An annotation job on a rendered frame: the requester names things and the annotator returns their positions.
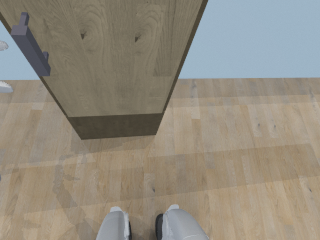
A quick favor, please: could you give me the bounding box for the left robot thigh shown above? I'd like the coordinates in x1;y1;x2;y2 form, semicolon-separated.
96;210;130;240

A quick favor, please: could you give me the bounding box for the robot thigh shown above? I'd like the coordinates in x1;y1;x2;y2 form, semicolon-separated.
96;210;130;240
163;208;209;240

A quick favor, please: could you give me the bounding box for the right robot thigh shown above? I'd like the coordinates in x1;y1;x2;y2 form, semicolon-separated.
163;208;209;240

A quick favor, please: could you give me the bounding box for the cupboard door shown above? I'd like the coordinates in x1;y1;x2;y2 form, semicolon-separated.
0;0;203;117

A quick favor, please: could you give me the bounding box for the handle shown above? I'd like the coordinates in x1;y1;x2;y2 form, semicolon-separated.
10;12;51;77

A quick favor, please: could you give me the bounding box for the robot left hand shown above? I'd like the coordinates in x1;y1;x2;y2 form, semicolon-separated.
0;40;13;93

